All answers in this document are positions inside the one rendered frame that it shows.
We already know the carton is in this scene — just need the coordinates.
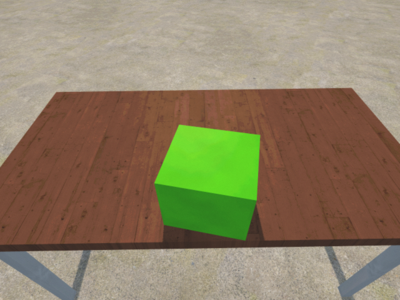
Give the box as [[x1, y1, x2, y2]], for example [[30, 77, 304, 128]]
[[154, 125, 260, 241]]

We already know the table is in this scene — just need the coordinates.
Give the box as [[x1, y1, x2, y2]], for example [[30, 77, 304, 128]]
[[0, 88, 400, 300]]

